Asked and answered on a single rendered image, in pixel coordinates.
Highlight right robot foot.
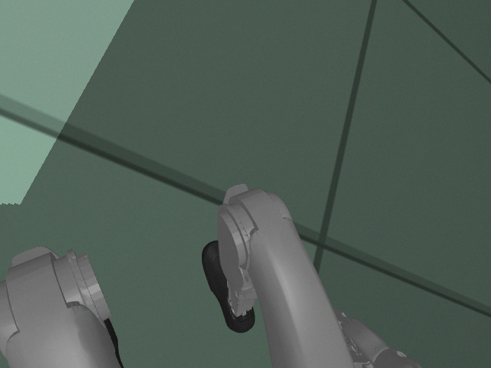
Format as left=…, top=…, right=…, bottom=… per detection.
left=202, top=241, right=255, bottom=333

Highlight right robot arm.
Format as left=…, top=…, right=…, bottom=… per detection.
left=373, top=348, right=422, bottom=368

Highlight right robot hand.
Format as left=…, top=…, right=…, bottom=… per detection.
left=333, top=308, right=390, bottom=368

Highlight left robot foot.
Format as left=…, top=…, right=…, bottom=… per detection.
left=104, top=318, right=124, bottom=368

